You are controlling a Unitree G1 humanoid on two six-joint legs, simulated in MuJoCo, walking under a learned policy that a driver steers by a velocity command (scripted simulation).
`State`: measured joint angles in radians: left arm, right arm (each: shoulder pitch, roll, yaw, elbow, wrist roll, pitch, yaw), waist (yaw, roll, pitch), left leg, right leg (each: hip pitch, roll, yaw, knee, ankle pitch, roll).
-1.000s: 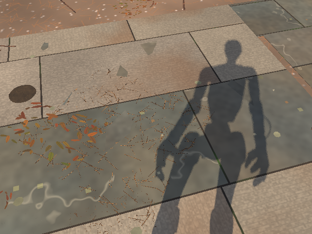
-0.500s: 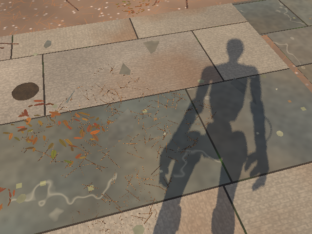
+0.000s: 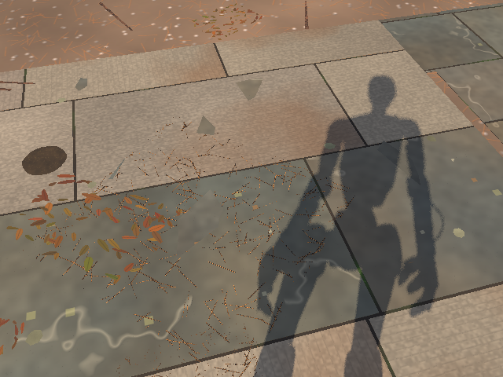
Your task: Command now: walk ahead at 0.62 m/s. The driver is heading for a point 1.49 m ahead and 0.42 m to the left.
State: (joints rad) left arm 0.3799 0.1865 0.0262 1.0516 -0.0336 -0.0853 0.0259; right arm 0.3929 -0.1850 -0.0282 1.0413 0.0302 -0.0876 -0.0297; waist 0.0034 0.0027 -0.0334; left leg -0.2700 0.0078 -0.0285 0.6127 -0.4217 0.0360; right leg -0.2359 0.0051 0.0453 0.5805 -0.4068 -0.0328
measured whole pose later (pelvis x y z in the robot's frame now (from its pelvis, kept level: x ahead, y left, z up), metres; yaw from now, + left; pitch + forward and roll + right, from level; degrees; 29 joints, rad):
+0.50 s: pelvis +0.30 -0.04 -0.03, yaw +0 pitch +2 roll +0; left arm 0.04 0.24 0.04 0.79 0.05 -0.08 -0.02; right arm 0.50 -0.22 -0.05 1.03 0.00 -0.10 0.01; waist -0.04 0.02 0.02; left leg -0.07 0.02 -0.08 1.07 -0.42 0.08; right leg -0.55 0.02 -0.12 0.75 -0.24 -0.11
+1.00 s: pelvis +0.75 -0.03 -0.02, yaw +13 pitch +0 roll +1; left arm 0.35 0.22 0.02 0.91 0.03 -0.10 0.02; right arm 0.20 -0.28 -0.06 0.86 -0.02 -0.04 0.03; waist -0.03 0.01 0.05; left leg -0.42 -0.19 0.11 0.62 -0.22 0.23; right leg -0.20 0.03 -0.03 1.38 -0.34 0.00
